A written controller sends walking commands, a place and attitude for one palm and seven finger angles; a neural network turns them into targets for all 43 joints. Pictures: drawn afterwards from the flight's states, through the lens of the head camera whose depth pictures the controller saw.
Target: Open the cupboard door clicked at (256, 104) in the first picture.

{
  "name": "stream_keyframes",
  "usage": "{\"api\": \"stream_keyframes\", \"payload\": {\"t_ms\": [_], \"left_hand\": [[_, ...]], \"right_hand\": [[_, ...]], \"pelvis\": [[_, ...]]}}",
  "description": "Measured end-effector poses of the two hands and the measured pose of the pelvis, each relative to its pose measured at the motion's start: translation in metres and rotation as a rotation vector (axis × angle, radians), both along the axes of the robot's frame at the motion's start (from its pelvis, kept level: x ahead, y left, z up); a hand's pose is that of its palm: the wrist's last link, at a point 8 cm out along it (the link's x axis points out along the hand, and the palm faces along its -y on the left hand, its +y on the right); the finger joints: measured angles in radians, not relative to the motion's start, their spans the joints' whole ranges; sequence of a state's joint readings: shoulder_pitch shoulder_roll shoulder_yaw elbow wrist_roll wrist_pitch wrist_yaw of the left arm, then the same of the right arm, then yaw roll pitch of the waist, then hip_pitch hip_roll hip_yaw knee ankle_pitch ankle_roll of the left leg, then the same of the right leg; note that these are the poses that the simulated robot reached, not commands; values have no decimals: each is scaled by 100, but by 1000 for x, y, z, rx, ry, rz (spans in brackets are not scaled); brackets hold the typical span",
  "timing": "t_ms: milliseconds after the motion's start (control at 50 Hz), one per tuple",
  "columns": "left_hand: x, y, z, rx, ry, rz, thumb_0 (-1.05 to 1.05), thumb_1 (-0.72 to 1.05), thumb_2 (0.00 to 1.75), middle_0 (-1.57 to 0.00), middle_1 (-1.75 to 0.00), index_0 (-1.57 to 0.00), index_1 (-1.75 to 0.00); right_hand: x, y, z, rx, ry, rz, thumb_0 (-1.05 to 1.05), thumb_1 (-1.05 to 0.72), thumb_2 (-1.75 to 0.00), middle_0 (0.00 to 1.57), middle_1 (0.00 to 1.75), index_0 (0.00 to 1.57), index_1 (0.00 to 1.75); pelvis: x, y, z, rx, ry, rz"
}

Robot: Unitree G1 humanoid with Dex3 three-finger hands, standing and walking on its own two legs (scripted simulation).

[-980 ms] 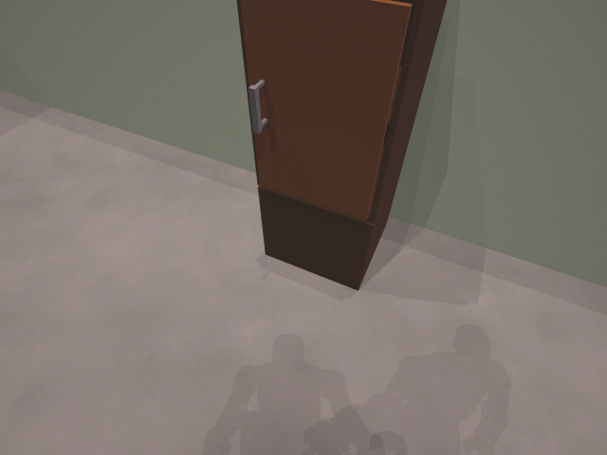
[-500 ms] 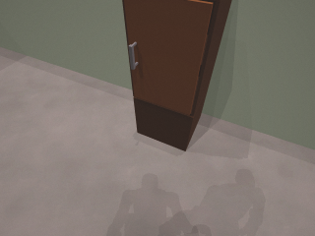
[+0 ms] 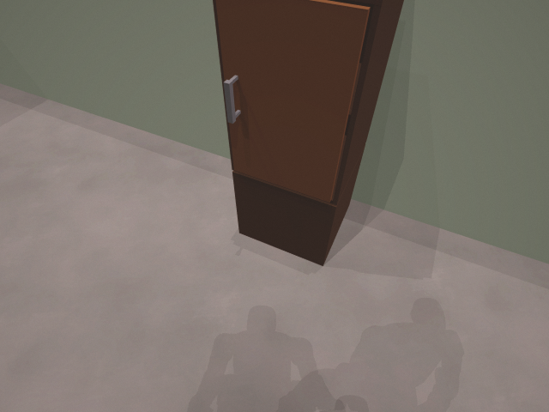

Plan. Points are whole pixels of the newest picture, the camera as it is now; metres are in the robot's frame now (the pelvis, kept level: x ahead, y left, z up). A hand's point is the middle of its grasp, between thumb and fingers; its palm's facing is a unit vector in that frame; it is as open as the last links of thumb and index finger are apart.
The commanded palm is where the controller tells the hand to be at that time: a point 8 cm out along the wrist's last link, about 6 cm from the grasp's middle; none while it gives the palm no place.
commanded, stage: walk to a spot facing it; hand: left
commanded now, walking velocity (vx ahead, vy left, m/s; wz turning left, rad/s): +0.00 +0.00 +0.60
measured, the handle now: (233, 99) +0.92 +0.18 -0.04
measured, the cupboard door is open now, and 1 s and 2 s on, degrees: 0 0 0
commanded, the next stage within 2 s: none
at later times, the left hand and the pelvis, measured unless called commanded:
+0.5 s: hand out of the picture +0.00 +0.25 -0.18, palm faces +0.29 -0.92 -0.27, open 7.4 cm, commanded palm none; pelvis -0.02 +0.02 -0.01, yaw +16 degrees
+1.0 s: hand out of the picture -0.09 +0.19 -0.19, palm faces +0.62 -0.74 -0.26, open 7.4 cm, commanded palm none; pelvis -0.01 +0.00 -0.03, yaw +38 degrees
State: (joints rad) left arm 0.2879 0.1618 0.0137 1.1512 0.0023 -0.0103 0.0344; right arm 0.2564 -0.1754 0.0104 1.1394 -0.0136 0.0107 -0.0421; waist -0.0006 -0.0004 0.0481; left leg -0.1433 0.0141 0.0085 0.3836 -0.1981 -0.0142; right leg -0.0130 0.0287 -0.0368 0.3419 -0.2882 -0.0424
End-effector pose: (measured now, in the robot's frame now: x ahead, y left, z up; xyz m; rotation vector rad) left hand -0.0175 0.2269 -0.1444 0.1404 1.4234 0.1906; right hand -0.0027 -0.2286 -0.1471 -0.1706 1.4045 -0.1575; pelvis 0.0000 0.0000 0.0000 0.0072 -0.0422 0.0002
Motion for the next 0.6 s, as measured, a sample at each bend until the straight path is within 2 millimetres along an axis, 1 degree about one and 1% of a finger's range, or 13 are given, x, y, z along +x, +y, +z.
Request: {"api": "stream_keyframes", "payload": {"t_ms": [120, 200, 280, 340, 400, 480, 540, 600], "left_hand": [[-4, 0, -4, 4, -12, 40, 0, 90, 89, -20, -30, -20, -30], [-9, 7, -12, 8, -38, 90, 0, 90, 89, -20, -30, -20, -30], [-14, 22, -22, 10, -62, 139, 0, 90, 89, -20, -30, -20, -30], [-15, 38, -33, 14, -78, 173, 0, 90, 89, -20, -30, -20, -30], [-11, 52, -26, 39, -92, 184, 0, 90, 89, -20, -30, -20, -30], [-1, 65, -4, 81, -154, 209, 0, 90, 89, -20, -30, -20, -30], [5, 69, 11, 119, -205, 229, 0, 90, 89, -20, -30, -20, -30], [6, 66, 19, 155, -240, 255, 0, 90, 89, -20, -30, -20, -30]], "right_hand": [[-3, 2, -5, 6, 22, 17, 1, -91, -89, 20, 30, 20, 30], [-1, 3, -9, -4, 51, 49, 1, -91, -89, 20, 30, 20, 30], [15, 7, -8, -26, 46, 93, 1, -91, -89, 20, 30, 20, 30], [31, 11, -13, -49, -3, 147, 1, -91, -89, 20, 30, 20, 30], [42, 15, -9, -48, -25, 185, 1, -91, -89, 20, 30, 20, 30], [59, 18, -3, -37, -29, 257, 1, -91, -89, 20, 30, 20, 30], [76, 16, -1, -26, -40, 306, 1, -91, -89, 20, 30, 21, 30], [97, 9, -3, -15, -60, 347, 1, -91, -89, 20, 30, 21, 30]], "pelvis": [[-5, 1, -5, -4, 2, 37], [-9, 5, -12, -20, -7, 96], [-9, 15, -18, -15, -15, 161], [-13, 25, -29, -11, -8, 194], [-19, 27, -25, 1, 0, 212], [-23, 25, -14, -21, 32, 271], [-23, 18, -10, -35, 50, 313], [-21, 6, -9, -38, 61, 355]]}}
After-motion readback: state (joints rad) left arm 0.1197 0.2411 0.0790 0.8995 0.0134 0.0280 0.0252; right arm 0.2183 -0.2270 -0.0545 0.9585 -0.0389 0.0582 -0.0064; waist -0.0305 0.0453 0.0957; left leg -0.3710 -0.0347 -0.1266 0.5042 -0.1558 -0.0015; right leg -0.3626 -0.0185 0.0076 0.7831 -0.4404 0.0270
